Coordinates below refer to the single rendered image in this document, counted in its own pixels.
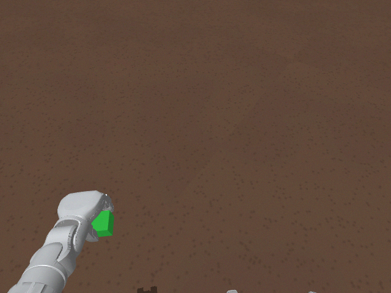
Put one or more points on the left robot arm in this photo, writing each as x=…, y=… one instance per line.
x=55, y=261

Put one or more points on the left robot hand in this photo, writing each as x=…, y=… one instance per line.
x=86, y=205

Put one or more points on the small box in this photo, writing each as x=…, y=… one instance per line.
x=104, y=223

